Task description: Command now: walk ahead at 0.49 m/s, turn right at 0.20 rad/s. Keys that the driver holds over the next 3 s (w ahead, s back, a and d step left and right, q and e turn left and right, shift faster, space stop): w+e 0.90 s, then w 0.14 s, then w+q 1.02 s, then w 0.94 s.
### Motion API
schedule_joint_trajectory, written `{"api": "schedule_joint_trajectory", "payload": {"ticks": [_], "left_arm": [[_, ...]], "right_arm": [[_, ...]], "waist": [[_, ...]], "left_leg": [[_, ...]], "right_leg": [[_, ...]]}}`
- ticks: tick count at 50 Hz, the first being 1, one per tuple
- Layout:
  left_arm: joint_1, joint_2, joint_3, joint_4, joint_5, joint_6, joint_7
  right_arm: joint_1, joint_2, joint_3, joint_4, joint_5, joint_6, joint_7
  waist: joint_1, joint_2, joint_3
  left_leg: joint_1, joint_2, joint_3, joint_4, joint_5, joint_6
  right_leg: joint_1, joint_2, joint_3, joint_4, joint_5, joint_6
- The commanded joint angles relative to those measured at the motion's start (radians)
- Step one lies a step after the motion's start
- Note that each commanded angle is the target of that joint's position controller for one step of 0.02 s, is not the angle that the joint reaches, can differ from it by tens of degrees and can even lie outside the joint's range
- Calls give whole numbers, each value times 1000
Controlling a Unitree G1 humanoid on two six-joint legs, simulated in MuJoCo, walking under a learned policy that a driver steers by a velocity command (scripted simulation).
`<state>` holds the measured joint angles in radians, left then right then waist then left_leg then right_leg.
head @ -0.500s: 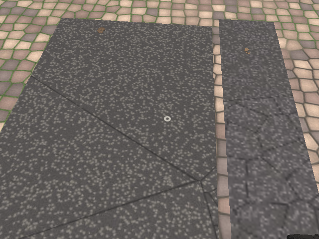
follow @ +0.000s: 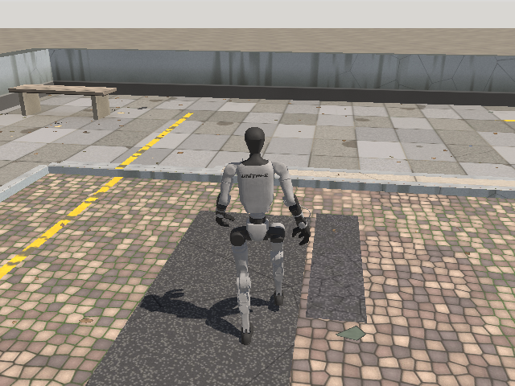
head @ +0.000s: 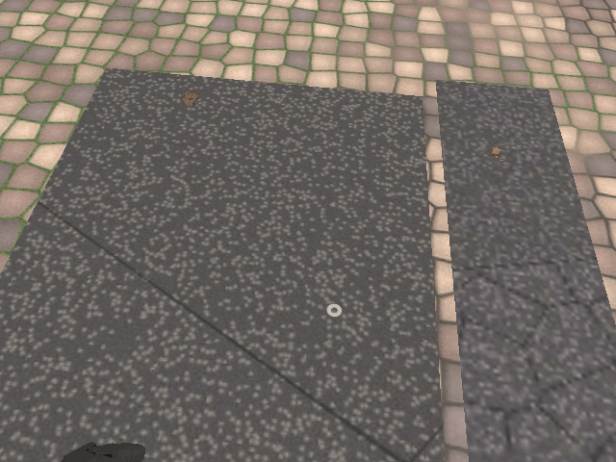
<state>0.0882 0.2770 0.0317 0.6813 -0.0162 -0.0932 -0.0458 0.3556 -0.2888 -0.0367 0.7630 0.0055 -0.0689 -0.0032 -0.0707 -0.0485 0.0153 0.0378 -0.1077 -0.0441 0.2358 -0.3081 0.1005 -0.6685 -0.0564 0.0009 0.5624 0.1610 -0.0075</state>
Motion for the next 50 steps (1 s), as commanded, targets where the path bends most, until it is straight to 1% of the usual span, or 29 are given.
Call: {"api": "schedule_joint_trajectory", "payload": {"ticks": [1, 2, 4, 5, 6, 7, 8, 9, 10, 11, 12, 14, 17, 19, 22, 25, 27, 28, 29, 30, 31, 32, 33, 34, 36, 40, 45, 48, 50], "left_arm": [[-174, 63, 9, -116, -7, -25, -26], [-163, 67, 11, -118, -6, -25, -32], [-78, 101, 28, -101, 2, -20, -32], [40, 140, 48, -74, 3, -17, -26], [198, 181, 66, -49, 3, -13, -13], [336, 287, 95, -37, 17, -6, -5], [360, 224, 84, -17, -10, -1, 0], [320, 180, 70, -23, -13, 9, 13], [256, 164, 64, -41, -5, 17, 21], [199, 151, 59, -49, 2, 20, 24], [165, 133, 52, -62, 13, 18, 27], [126, 132, 52, -73, 14, 19, 31], [129, 169, 64, -59, 4, 17, 43], [163, 185, 71, -41, -5, 24, 51], [240, 193, 76, -13, -16, 39, 57], [250, 181, 75, -9, -15, 48, 60], [243, 146, 66, -15, -7, 52, 58], [247, 83, 44, -30, 3, 48, 51], [384, 4, 20, -43, -2, 38, 48], [394, 73, 26, -58, -27, 33, 50], [303, 153, 49, -52, -30, 39, 54], [219, 168, 55, -69, -17, 46, 57], [182, 158, 56, -80, -4, 50, 55], [181, 140, 58, -86, -6, 53, 50], [192, 104, 54, -83, -14, 64, 43], [121, 66, 42, -109, -2, 74, 37], [-12, 44, 29, -133, -5, 58, 7], [-93, 30, 20, -163, -9, 51, -7], [-112, 44, 25, -179, -7, 48, -13]], "right_arm": [[68, -165, -47, -5, -3, 3, -8], [62, -169, -47, -3, -4, 8, -11], [48, -189, -51, -11, -9, 21, -23], [31, -197, -50, -20, -15, 31, -28], [-7, -202, -47, -39, -18, 32, -33], [80, -118, -21, -76, -29, 12, -28], [98, -96, -3, -67, -36, -15, -11], [-11, -167, -22, -107, 8, -43, 9], [-96, -165, -16, -140, 25, -61, 16], [-133, -151, -15, -150, 6, -69, 16], [-124, -151, -21, -149, -14, -65, 12], [-76, -128, -18, -144, -23, -46, 8], [-130, -84, 1, -164, -32, -32, -1], [-227, -58, 12, -183, -31, -36, 2], [-306, -79, 3, -201, -5, -44, 10], [-291, -126, -23, -201, 5, -52, 14], [-183, -149, -45, -177, 3, -58, 9], [-63, -193, -61, -171, -14, -62, 2], [36, -274, -81, -157, -29, -48, -2], [82, -256, -84, -126, -10, -36, 9], [31, -181, -66, -144, -7, -35, 6], [-24, -150, -55, -146, -12, -30, 3], [-64, -122, -45, -144, -20, -28, 4], [-88, -100, -38, -136, -25, -30, 2], [-99, -84, -38, -117, -19, -38, 1], [-79, -126, -56, -72, -14, -44, 1], [-68, -164, -64, -30, -7, -29, -6], [-8, -180, -67, 11, 10, -18, -1], [9, -197, -72, 32, 22, -7, 3]], "waist": [[-34, 88, 69], [-21, 95, 52], [31, 141, -42], [95, 151, -119], [188, 137, -205], [181, -64, -370], [178, -149, -467], [197, -78, -334], [179, 1, -203], [134, 81, -89], [94, 82, -46], [45, 27, -22], [49, 5, 1], [93, -3, 0], [132, -26, -26], [107, -55, -40], [43, -62, -72], [-15, 7, -174], [17, 281, -324], [9, 390, -331], [-19, 239, -199], [-17, 161, -105], [0, 133, -50], [26, 160, -21], [44, 187, -7], [41, 130, 15], [-1, 108, 44], [-23, 95, 72], [-9, 103, 76]], "left_leg": [[50, 321, -55, -13, 519, 62], [80, 323, -36, 29, 658, 55], [128, 314, -6, 175, 1074, 35], [121, 294, 19, 332, 1219, 20], [-43, 276, 44, 551, 1143, -8], [-493, 146, 67, 999, 647, -109], [-708, 6, -47, 1179, -214, -135], [-821, 78, -122, 1209, -163, -115], [-840, 126, -104, 1145, -96, -101], [-813, 152, -78, 1038, -57, -96], [-751, 181, -72, 964, -28, -102], [-677, 196, -51, 883, -18, -132], [-602, 184, -1, 674, 99, -179], [-520, 149, 11, 490, 284, -186], [-456, 108, -15, 346, 400, -188], [-422, 117, -55, 283, 311, -153], [-266, 126, -36, 238, 241, -102], [-67, 251, -145, 237, 173, -42], [271, 488, -521, 194, 43, 103], [293, 558, -819, 82, -278, 151], [184, 504, -702, 49, -356, 110], [64, 461, -536, 49, -215, 76], [-36, 416, -415, 37, -64, 68], [-99, 382, -326, 16, 29, 61], [-149, 349, -207, -26, 125, 61], [-125, 377, -84, -68, 291, 93], [-92, 353, 84, -76, 368, 60], [-45, 373, 112, -72, 396, 57], [10, 394, 124, -35, 522, 51]], "right_leg": [[-56, 25, -8, -50, -71, -45], [-30, 47, -21, -57, -124, -63], [109, 116, -77, -33, -232, -101], [256, 149, -98, -42, -248, -128], [535, 94, -16, -63, -163, -179], [1008, -179, 435, -17, -207, -366], [1160, -291, 803, -175, -306, -440], [1079, -251, 702, -220, -447, -374], [917, -219, 584, -252, -452, -336], [740, -176, 508, -290, -368, -314], [624, -141, 445, -318, -270, -303], [485, -101, 389, -355, -167, -314], [330, -43, 266, -362, -74, -292], [282, 6, 220, -339, -137, -244], [338, -11, 282, -294, -256, -206], [442, -56, 385, -192, -337, -169], [431, -27, 389, -75, -330, -127], [360, 30, 326, 151, -391, -90], [75, 167, 179, 498, -727, -18], [-120, 112, 157, 695, -758, -3], [-161, 66, 171, 766, -655, 4], [-149, 36, 132, 761, -575, 8], [-116, 7, 130, 720, -519, 9], [-76, -18, 131, 681, -483, 9], [-30, -35, 105, 637, -455, 11], [-86, -49, 101, 491, -362, 28], [-29, -36, 33, 220, -147, 13], [10, -13, 2, 109, -174, -17], [41, 13, -20, 57, -255, -50]]}}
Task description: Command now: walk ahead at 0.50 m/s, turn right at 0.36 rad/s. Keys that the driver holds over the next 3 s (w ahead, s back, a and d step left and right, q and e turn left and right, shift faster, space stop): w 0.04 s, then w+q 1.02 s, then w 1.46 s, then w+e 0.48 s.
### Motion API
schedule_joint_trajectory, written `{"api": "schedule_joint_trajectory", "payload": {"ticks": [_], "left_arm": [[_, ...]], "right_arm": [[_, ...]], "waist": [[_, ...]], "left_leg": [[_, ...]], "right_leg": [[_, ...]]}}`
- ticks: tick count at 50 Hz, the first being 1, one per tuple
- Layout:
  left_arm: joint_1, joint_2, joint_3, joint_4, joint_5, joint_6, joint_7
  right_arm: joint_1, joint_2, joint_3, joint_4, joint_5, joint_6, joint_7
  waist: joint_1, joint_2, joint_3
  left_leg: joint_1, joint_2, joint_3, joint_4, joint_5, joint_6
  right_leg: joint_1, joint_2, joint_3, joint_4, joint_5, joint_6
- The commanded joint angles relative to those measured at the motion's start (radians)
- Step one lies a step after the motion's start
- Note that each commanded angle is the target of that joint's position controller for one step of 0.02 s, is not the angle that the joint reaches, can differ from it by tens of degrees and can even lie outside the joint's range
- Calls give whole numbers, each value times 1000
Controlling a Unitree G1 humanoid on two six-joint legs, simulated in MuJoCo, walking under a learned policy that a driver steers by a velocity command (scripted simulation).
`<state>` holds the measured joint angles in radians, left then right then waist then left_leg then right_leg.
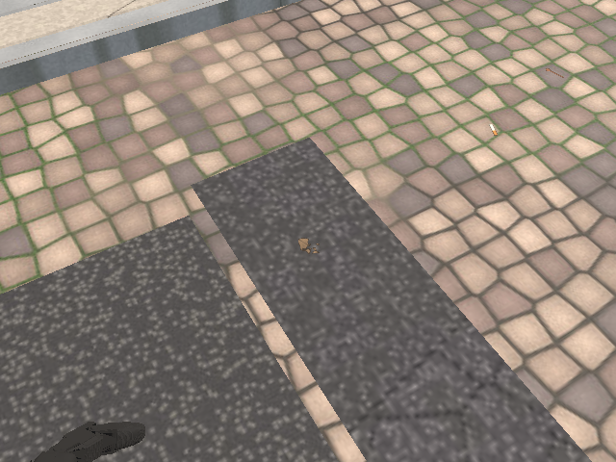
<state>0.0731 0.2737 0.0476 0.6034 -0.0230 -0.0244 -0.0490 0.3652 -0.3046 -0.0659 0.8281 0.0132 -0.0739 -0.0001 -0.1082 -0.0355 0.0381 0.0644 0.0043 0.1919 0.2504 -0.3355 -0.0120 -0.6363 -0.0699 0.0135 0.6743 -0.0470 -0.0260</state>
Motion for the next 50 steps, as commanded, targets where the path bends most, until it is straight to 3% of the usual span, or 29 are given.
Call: {"api": "schedule_joint_trajectory", "payload": {"ticks": [1, 2, 3, 4, 5, 6, 7, 8, 9, 10, 12, 16, 21, 26, 28, 29, 30, 31, 32, 33, 34, 35, 36, 37, 40, 42, 45, 47, 50], "left_arm": [[-82, 65, 17, -103, 4, -22, -10], [-30, 91, 31, -94, 11, -20, -8], [103, 128, 53, -58, 13, -19, -2], [259, 183, 81, -17, 13, -13, 14], [364, 298, 99, 3, 30, -12, 32], [388, 250, 82, -7, 26, -18, 34], [336, 196, 62, 6, 28, -26, 28], [280, 166, 52, 19, 22, -32, 28], [220, 128, 42, 29, 20, -39, 25], [176, 94, 33, 28, 25, -49, 22], [140, 82, 36, 42, 32, -72, 20], [149, 96, 45, 93, 45, -92, 35], [186, 135, 54, 133, 33, -84, 53], [236, 173, 71, 179, 8, -46, 62], [217, 204, 79, 176, 5, -29, 71], [207, 215, 81, 173, 3, -20, 76], [190, 209, 76, 168, 0, -14, 79], [217, 168, 57, 152, 19, -23, 82], [324, 20, 10, 103, 47, -53, 63], [208, 111, 22, 98, 9, -91, 47], [116, 152, 32, 66, -24, -111, 39], [97, 139, 27, 64, -11, -122, 45], [93, 142, 33, 72, 17, -122, 52], [113, 148, 39, 76, 26, -112, 52], [130, 115, 34, 75, 39, -80, 53], [60, 91, 24, 53, 42, -72, 55], [-54, 64, 10, 29, 35, -77, 48], [-110, 72, 10, 13, 24, -84, 39], [-133, 108, 23, 1, 16, -96, 28]], "right_arm": [[-4, -196, -46, -28, 19, 3, -1], [-8, -212, -49, -22, 22, 8, -4], [-13, -209, -43, -15, 25, 15, -7], [-7, -180, -27, -17, 17, 11, -11], [63, -57, 18, -62, -14, -4, 1], [65, -82, 18, -36, 5, -27, 8], [-41, -164, -12, -68, 44, -33, 14], [-97, -148, -8, -88, 49, -35, 13], [-112, -130, -8, -83, 27, -30, 7], [-85, -125, -14, -70, 16, -15, 5], [-18, -80, -9, -40, 18, 16, 4], [-91, -52, -8, -65, 14, 32, -3], [-241, -14, 11, -115, 6, 20, 28], [-335, -29, 9, -189, 6, 23, 60], [-288, -60, -7, -200, 5, 29, 66], [-201, -90, -25, -187, 7, 33, 64], [-49, -139, -55, -152, 9, 36, 54], [94, -228, -88, -125, 13, 46, 32], [53, -314, -95, -139, 18, 35, 30], [82, -223, -71, -162, 11, 22, 35], [44, -175, -58, -158, 3, 11, 34], [-19, -153, -51, -167, 6, 7, 33], [-83, -121, -41, -180, 5, 7, 30], [-115, -101, -32, -198, -9, 7, 24], [-120, -118, -36, -203, -5, 3, 11], [-96, -144, -44, -192, 0, 6, -3], [-59, -150, -46, -177, 7, 17, -15], [-24, -157, -49, -162, 9, 22, -17], [4, -143, -47, -148, 15, 31, -21]], "waist": [[51, 106, 34], [93, 125, -12], [177, 117, -90], [252, 99, -179], [226, -128, -339], [246, -127, -500], [253, -63, -336], [216, -61, -202], [175, -32, -128], [136, -58, -92], [94, -63, -79], [95, -27, -6], [152, -2, 44], [169, -2, 68], [126, -36, 6], [74, -46, -52], [-12, -27, -133], [-62, 96, -228], [73, 326, -319], [-14, 193, -406], [-19, 147, -258], [25, 56, -173], [64, 33, -116], [98, 57, -105], [124, 63, -79], [107, 68, -48], [60, 105, -37], [35, 116, -35], [36, 130, -37]], "left_leg": [[6, 285, -99, 2, 716, 157], [18, 281, -80, 91, 897, 145], [-26, 256, -50, 251, 997, 124], [-204, 219, -36, 463, 868, 91], [-630, 74, -43, 884, 180, 25], [-724, -17, -264, 1075, -267, 21], [-808, 34, -310, 1112, -213, 29], [-817, 81, -281, 1050, -127, 34], [-789, 115, -270, 982, -56, 28], [-727, 140, -279, 941, 6, 22], [-645, 145, -280, 929, 79, 3], [-738, 136, -315, 792, 237, -22], [-719, 110, -235, 495, 443, 2], [-773, 84, -176, 381, 303, 64], [-661, 20, -111, 385, 195, 104], [-543, -23, -84, 386, 154, 129], [-319, -69, -81, 330, 196, 165], [-21, 41, -292, 297, 215, 225], [291, 285, -881, 183, 33, 430], [340, 320, -1028, 52, -69, 433], [241, 295, -883, 34, -6, 378], [95, 253, -764, 40, 99, 342], [-37, 214, -668, 33, 224, 320], [-120, 189, -617, 13, 313, 315], [-243, 154, -527, -22, 457, 321], [-293, 121, -473, -29, 469, 301], [-333, 66, -431, -9, 366, 245], [-329, 76, -465, 2, 300, 229], [-235, 112, -555, 78, 245, 215]], "right_leg": [[61, 53, -55, -75, -94, -52], [160, 88, -79, -96, -126, -74], [368, 121, -96, -162, -71, -105], [656, 82, -28, -151, -16, -135], [1074, -230, 434, -150, -69, -281], [1095, -364, 748, -299, -120, -358], [966, -319, 567, -324, -114, -296], [811, -267, 399, -344, -71, -251], [685, -218, 302, -376, -34, -219], [589, -183, 225, -417, 1, -199], [490, -171, 147, -492, 32, -202], [479, -159, -2, -544, 124, -184], [537, -160, -126, -568, 126, -149], [733, -221, -171, -472, 285, -120], [764, -218, -199, -337, 618, -95], [755, -205, -214, -200, 750, -80], [671, -166, -239, 11, 743, -48], [435, -113, -241, 321, 423, -1], [-11, 115, -112, 663, -524, 62], [-120, 105, 92, 742, -542, 40], [-186, 57, 92, 710, -446, 15], [-154, 11, 87, 621, -359, 4], [-92, -17, 80, 533, -315, 11], [-22, -35, 88, 496, -281, 19], [28, -32, 56, 374, -232, 67], [23, -14, 39, 233, -123, 96], [98, 36, 30, -9, 83, 105], [141, 63, 31, -92, 146, 103], [151, 71, 71, -173, 99, 79]]}}
Over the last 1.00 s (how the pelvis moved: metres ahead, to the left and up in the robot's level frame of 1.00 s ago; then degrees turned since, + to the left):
0.58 -0.08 0.00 -33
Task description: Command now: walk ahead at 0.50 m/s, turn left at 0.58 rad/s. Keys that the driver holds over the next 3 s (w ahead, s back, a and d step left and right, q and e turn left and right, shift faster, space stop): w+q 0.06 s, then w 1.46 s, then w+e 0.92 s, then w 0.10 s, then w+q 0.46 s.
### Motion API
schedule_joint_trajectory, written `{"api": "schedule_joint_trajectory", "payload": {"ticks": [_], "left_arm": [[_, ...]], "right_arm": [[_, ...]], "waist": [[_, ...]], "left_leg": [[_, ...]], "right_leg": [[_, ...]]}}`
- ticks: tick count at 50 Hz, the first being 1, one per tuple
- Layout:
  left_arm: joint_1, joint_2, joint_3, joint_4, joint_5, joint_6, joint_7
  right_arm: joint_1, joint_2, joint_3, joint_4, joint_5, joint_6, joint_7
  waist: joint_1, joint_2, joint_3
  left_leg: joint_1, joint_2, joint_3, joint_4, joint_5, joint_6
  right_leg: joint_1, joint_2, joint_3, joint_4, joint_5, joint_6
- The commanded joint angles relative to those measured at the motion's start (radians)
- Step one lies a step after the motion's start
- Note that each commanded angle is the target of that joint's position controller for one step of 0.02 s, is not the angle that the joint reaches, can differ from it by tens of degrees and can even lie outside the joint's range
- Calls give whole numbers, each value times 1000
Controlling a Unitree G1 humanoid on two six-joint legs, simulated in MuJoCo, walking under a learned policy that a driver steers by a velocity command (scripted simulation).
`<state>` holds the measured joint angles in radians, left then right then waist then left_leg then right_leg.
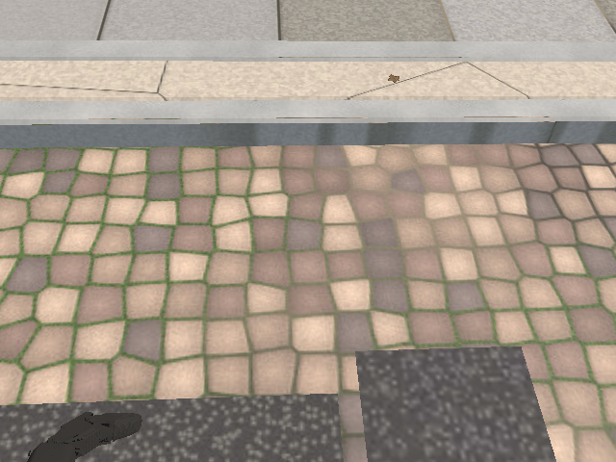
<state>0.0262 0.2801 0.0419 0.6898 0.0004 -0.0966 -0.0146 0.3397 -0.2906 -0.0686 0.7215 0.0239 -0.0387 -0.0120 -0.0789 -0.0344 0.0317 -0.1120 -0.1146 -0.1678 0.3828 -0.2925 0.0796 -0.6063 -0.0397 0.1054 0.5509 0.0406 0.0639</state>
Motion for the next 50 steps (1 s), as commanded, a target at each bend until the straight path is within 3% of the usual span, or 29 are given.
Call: {"api": "schedule_joint_trajectory", "payload": {"ticks": [1, 3, 4, 5, 6, 7, 8, 9, 10, 12, 15, 18, 21, 25, 27, 28, 29, 30, 31, 32, 33, 34, 35, 36, 38, 40, 45, 50], "left_arm": [[-75, 114, 34, -83, -8, -29, -10], [13, 136, 49, -62, -9, -39, -8], [116, 162, 64, -36, 1, -44, -3], [260, 208, 75, -22, 18, -46, 4], [353, 287, 96, 25, 26, -33, -2], [349, 197, 79, 24, -6, -30, -11], [302, 135, 61, 16, -10, -25, -8], [253, 119, 52, 10, 2, -18, -7], [226, 101, 45, 17, 7, -13, -6], [217, 79, 33, 30, 13, -16, -3], [240, 113, 40, 59, -6, -19, -2], [257, 152, 48, 79, -12, -11, 3], [300, 168, 48, 106, -21, 0, 4], [360, 182, 48, 147, -29, 18, 4], [355, 200, 52, 157, -30, 30, 9], [340, 204, 52, 157, -32, 35, 12], [343, 185, 43, 155, -27, 36, 15], [334, 132, 19, 124, 1, 31, 17], [442, 29, -11, 106, -2, 11, 14], [389, 135, 12, 117, -22, -3, 7], [306, 169, 24, 90, -39, -13, 1], [261, 157, 22, 85, -33, -15, 4], [243, 148, 25, 83, -17, -12, 6], [258, 135, 26, 87, -12, -3, 5], [278, 95, 18, 96, -11, 16, 5], [228, 83, 15, 79, -3, 29, 9], [51, 55, 0, 36, -3, 17, -5], [-81, 70, -2, -13, -14, 7, -28]], "right_arm": [[26, -156, -46, -42, 4, -1, -11], [-1, -149, -46, -50, 0, 5, -12], [-8, -113, -33, -56, -6, 3, -9], [9, -54, -9, -69, -22, 1, -5], [167, 4, 9, -83, 7, -9, -4], [167, -92, -3, -51, 18, -13, -8], [49, -145, -17, -60, 12, -12, -6], [-27, -142, -17, -78, -2, -12, -8], [-79, -129, -17, -94, -15, -18, -6], [-73, -93, -13, -98, -10, -22, 6], [-106, -47, 4, -113, -16, -20, 12], [-196, -25, 20, -133, -19, -29, 20], [-284, -25, 24, -148, -11, -37, 30], [-367, -44, 18, -181, -2, -43, 45], [-336, -67, 8, -177, -5, -46, 49], [-258, -90, -6, -155, -10, -46, 46], [-120, -133, -30, -112, -16, -43, 38], [66, -209, -52, -81, -28, -37, 25], [93, -271, -59, -68, -29, -31, 29], [92, -178, -37, -69, -16, -30, 32], [28, -147, -23, -71, -13, -34, 32], [-29, -129, -17, -75, -19, -36, 34], [-74, -110, -12, -76, -26, -38, 38], [-100, -90, -6, -77, -34, -43, 39], [-109, -91, -8, -62, -26, -56, 40], [-96, -112, -15, -40, -23, -64, 36], [-31, -146, -22, 11, -17, -56, 19], [58, -167, -28, 76, -5, -38, 13]], "waist": [[18, 140, -32], [71, 168, -51], [121, 156, -118], [174, 59, -260], [109, -283, -359], [134, -206, -300], [162, -107, -167], [151, -36, -100], [139, -21, -43], [102, -63, -36], [97, -61, -27], [122, -42, -15], [154, -41, -3], [164, -49, 20], [127, -56, 4], [75, -49, -41], [12, -30, -130], [-59, 86, -279], [5, 343, -377], [-30, 242, -334], [-18, 198, -198], [7, 128, -132], [35, 107, -85], [67, 115, -74], [96, 121, -68], [97, 103, -35], [41, 85, 12], [4, 87, 41]], "left_leg": [[-31, 244, -226, -25, 205, 116], [-19, 239, -256, 52, 258, 94], [-37, 194, -213, 165, 320, 65], [-142, 136, -134, 428, 194, 29], [-500, -11, -13, 748, -255, -46], [-634, 58, -42, 881, -276, -57], [-667, 90, -33, 912, -183, -60], [-645, 121, 6, 894, -117, -61], [-633, 145, 14, 840, -72, -61], [-558, 182, 37, 754, -31, -59], [-558, 204, 87, 610, -6, -76], [-533, 211, 116, 420, 148, -85], [-461, 184, 146, 267, 279, -89], [-439, 163, 152, 170, 262, -59], [-364, 144, 167, 127, 212, -30], [-239, 120, 191, 89, 218, -8], [-32, 116, 193, 83, 226, 22], [261, 308, -20, 117, 261, 91], [499, 506, -471, -4, 46, 238], [462, 490, -529, -63, -88, 227], [350, 455, -388, -81, -48, 193], [228, 410, -283, -102, 57, 175], [127, 379, -216, -130, 152, 168], [58, 353, -166, -159, 221, 162], [-14, 340, -104, -205, 291, 174], [-44, 334, -50, -238, 329, 182], [-48, 290, 67, -261, 321, 136], [82, 345, 61, -215, 312, 118]], "right_leg": [[132, 41, -14, -62, -28, -25], [243, 44, -32, -100, -89, -63], [397, 21, -34, -118, -80, -98], [649, -138, 120, -99, -145, -162], [949, -341, 599, -195, -365, -339], [928, -359, 719, -258, -610, -341], [812, -312, 566, -271, -591, -298], [698, -268, 437, -278, -470, -273], [606, -232, 351, -296, -347, -271], [526, -182, 243, -332, -209, -263], [496, -184, 164, -379, -93, -295], [485, -168, 80, -405, -39, -287], [479, -149, 15, -398, -11, -262], [563, -197, 23, -359, 13, -241], [599, -210, 16, -298, 125, -220], [590, -186, -18, -204, 268, -201], [533, -139, -60, -35, 338, -174], [334, -83, -106, 276, 85, -134], [-21, 81, -103, 587, -568, -79], [-135, 33, 0, 701, -615, -86], [-190, -12, -17, 709, -524, -96], [-160, -50, -38, 672, -438, -93], [-126, -74, -41, 618, -383, -84], [-68, -93, -33, 589, -347, -78], [-18, -99, -42, 539, -316, -60], [-48, -102, -46, 457, -246, -41], [-17, -69, -73, 137, 29, -39], [-18, -38, -75, -5, 24, -70]]}}
Over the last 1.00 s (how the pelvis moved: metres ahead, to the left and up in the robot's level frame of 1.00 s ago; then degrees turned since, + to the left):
0.56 0.07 0.01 26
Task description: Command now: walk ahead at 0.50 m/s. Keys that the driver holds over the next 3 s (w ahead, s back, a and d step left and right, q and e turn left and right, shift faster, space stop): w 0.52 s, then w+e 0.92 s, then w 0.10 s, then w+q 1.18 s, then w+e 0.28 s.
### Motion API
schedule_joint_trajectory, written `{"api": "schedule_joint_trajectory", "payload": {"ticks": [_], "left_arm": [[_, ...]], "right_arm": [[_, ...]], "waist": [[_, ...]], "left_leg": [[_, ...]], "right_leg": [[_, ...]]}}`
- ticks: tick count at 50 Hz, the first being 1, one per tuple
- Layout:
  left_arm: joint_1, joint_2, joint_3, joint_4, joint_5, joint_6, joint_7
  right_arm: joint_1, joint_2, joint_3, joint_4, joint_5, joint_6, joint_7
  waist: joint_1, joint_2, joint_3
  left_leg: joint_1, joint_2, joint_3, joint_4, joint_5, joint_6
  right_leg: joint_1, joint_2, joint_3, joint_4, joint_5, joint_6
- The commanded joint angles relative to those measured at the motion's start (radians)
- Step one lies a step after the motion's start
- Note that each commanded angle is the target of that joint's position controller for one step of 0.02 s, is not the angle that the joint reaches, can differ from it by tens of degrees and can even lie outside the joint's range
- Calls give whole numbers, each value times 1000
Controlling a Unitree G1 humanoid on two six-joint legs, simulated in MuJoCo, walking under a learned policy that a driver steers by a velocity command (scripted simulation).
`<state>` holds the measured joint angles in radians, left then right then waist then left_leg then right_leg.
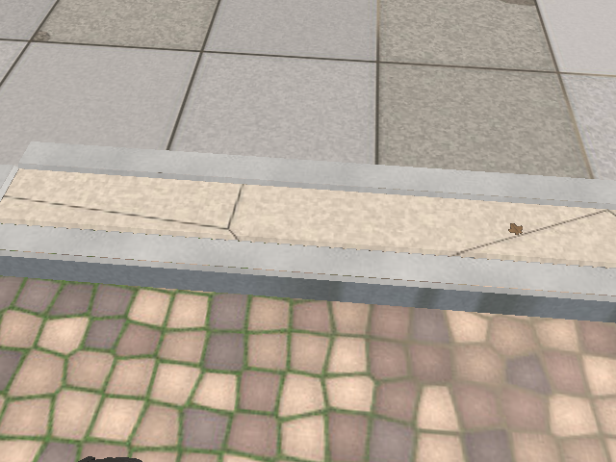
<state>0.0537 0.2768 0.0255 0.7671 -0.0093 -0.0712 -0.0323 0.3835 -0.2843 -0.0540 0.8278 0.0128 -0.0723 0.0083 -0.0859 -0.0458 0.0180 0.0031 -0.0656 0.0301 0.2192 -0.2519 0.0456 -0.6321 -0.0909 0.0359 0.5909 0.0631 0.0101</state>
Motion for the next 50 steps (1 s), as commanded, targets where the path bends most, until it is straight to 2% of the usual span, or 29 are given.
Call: {"api": "schedule_joint_trajectory", "payload": {"ticks": [1, 3, 4, 5, 6, 7, 8, 9, 10, 11, 12, 15, 19, 23, 26, 28, 29, 30, 31, 32, 33, 34, 35, 36, 37, 40, 45, 48, 50], "left_arm": [[-115, 81, 16, -97, -4, -21, -15], [-85, 101, 23, -94, -3, -25, -19], [-23, 120, 33, -79, -1, -27, -18], [113, 159, 56, -35, 2, -27, -10], [293, 225, 78, 3, 9, -24, 0], [371, 312, 100, 24, 11, -14, 3], [408, 247, 81, 36, 69, 9, 14], [321, 207, 70, 35, 66, 13, 20], [250, 150, 55, 29, 58, 12, 19], [212, 111, 42, 33, 49, 9, 19], [193, 97, 36, 41, 37, 7, 18], [216, 118, 41, 70, 28, -9, 13], [263, 125, 46, 114, 24, -13, 11], [319, 136, 51, 155, 25, -12, 8], [349, 144, 53, 182, 28, -10, 14], [345, 152, 55, 194, 28, -5, 18], [330, 152, 54, 197, 25, -2, 20], [333, 123, 44, 197, 26, -4, 20], [322, 59, 23, 153, 10, -10, 17], [376, 22, 17, 136, 6, -8, 24], [342, 115, 43, 165, 28, 10, 34], [320, 101, 45, 169, 24, 12, 25], [306, 78, 42, 175, 21, 17, 19], [296, 69, 44, 180, 30, 27, 14], [298, 54, 42, 185, 39, 38, 8], [233, 25, 40, 162, 40, 55, -7], [48, 2, 27, 92, 40, 56, -32], [-52, -12, 12, 49, 46, 54, -39], [-35, -5, 10, 45, 50, 62, -31]], "right_arm": [[20, -177, -45, -21, 8, 1, -10], [15, -188, -49, -9, 8, 13, -15], [-2, -194, -50, -8, 7, 18, -18], [-7, -179, -42, -9, 3, 24, -20], [-3, -137, -22, -32, -14, 24, -24], [115, -22, 13, -52, -15, 3, -13], [103, -122, -16, -15, -57, 2, -12], [30, -127, -22, -25, -50, 0, -7], [-11, -109, -14, -31, -43, -5, -1], [-36, -101, -13, -31, -49, 3, 4], [-19, -95, -10, -28, -62, 17, 9], [-28, -73, -2, -16, -62, 41, 23], [-186, -56, 14, -53, -55, 41, 30], [-301, -48, 25, -76, -41, 32, 33], [-338, -60, 22, -91, -42, 27, 27], [-313, -70, 16, -89, -48, 18, 20], [-236, -73, 10, -66, -54, 9, 13], [-89, -109, -7, -13, -64, -4, 1], [73, -203, -32, 8, -84, -14, -15], [109, -300, -58, 27, -66, -2, -15], [27, -204, -37, 12, -52, 6, -13], [-60, -135, -18, -4, -46, 4, -9], [-107, -90, -6, -10, -44, -1, -9], [-118, -67, 1, -4, -41, -8, -12], [-120, -57, 5, 4, -40, -15, -16], [-74, -71, 0, 36, -31, -34, -19], [-39, -58, 1, 75, -35, -36, -23], [-24, -80, -4, 92, -34, -34, -26], [12, -85, -6, 109, -37, -27, -32]], "waist": [[16, 102, 54], [42, 120, 31], [82, 129, -8], [147, 116, -95], [212, 45, -243], [166, -216, -369], [200, -133, -378], [163, -55, -214], [135, -16, -127], [107, -26, -66], [79, -57, -57], [63, -52, -44], [95, -44, 36], [129, -29, 52], [133, -31, 59], [110, -21, 56], [66, -3, 34], [11, 58, -45], [-54, 201, -181], [-28, 388, -217], [5, 193, -116], [38, 146, -34], [59, 138, -1], [70, 151, 21], [82, 157, 23], [92, 134, 18], [74, 126, 73], [59, 114, 88], [67, 131, 63]], "left_leg": [[3, 310, -143, -29, 297, 144], [52, 323, -146, 29, 406, 125], [55, 306, -128, 105, 554, 109], [20, 256, -88, 264, 666, 84], [-152, 203, -46, 536, 492, 48], [-574, 22, -17, 909, -73, -32], [-628, -13, -110, 1026, -304, -6], [-663, 47, -138, 1048, -223, 9], [-640, 91, -122, 993, -145, 14], [-597, 125, -106, 930, -107, 11], [-531, 139, -95, 888, -87, 1], [-490, 143, -60, 831, -49, -17], [-557, 175, -30, 611, 88, -40], [-504, 149, 6, 426, 166, -42], [-469, 135, 17, 366, 141, -23], [-393, 114, 24, 321, 89, -6], [-283, 95, 29, 255, 91, 6], [-81, 103, 2, 202, 78, 28], [170, 331, -263, 133, -80, 90], [257, 521, -598, -7, -181, 164], [145, 481, -545, -7, -250, 146], [46, 434, -419, -26, -194, 124], [-14, 392, -309, -51, -83, 98], [-45, 360, -224, -63, 14, 79], [-61, 336, -156, -65, 105, 67], [-45, 329, -39, -58, 330, 73], [-46, 305, 99, -82, 384, 82], [-48, 304, 170, -63, 476, 73], [3, 333, 195, 4, 595, 76]], "right_leg": [[6, 17, -4, -63, -35, -30], [68, 36, -22, -88, -113, -56], [170, 64, -51, -108, -134, -75], [365, 88, -75, -122, -123, -104], [664, -45, 65, -74, -73, -162], [1023, -275, 533, -157, -280, -327], [970, -316, 656, -262, -214, -297], [836, -260, 475, -259, -199, -264], [705, -219, 372, -287, -152, -240], [598, -175, 288, -325, -106, -209], [527, -146, 236, -351, -82, -192], [463, -129, 175, -414, -69, -223], [468, -108, 118, -490, -170, -227], [503, -101, 71, -482, -147, -207], [552, -130, 74, -441, -84, -192], [560, -138, 95, -368, -6, -179], [540, -119, 84, -282, 66, -164], [483, -55, 41, -98, 129, -141], [293, 34, -27, 201, -63, -101], [53, 171, -74, 426, -584, -88], [18, 101, 23, 519, -560, -108], [28, 59, 37, 516, -468, -112], [54, 32, 28, 492, -410, -106], [68, 17, 20, 476, -377, -96], [84, 13, 11, 478, -347, -83], [38, 10, -14, 487, -270, -62], [-21, 5, -61, 285, -123, -39], [57, 33, -128, 114, -80, -57], [98, 48, -156, 119, -137, -91]]}}
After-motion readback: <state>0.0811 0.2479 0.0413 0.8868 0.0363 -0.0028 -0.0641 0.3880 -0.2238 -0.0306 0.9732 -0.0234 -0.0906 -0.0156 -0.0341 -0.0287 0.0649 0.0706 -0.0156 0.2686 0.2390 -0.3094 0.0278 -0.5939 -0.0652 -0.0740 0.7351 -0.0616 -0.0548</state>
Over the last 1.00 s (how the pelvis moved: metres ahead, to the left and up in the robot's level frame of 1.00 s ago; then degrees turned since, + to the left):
0.53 0.06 0.00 8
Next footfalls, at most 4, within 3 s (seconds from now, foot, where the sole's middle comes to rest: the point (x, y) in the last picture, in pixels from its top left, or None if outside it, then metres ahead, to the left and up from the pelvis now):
0.12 right None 0.24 -0.14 -0.78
0.60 left None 0.47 0.08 -0.78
1.12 right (347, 364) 0.70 -0.13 -0.78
1.64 left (344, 218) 1.06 -0.16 -0.68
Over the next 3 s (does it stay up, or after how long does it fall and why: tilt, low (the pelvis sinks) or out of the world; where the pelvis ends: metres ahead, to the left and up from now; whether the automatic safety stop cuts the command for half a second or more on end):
stays up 1.60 -0.30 0.10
